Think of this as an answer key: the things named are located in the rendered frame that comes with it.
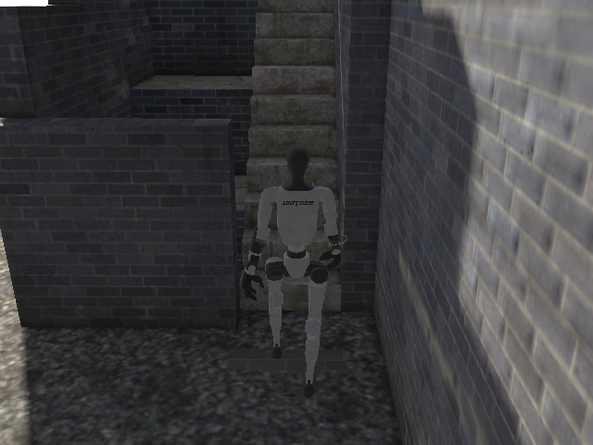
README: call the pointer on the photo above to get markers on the stairs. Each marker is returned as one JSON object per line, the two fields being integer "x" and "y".
{"x": 293, "y": 104}

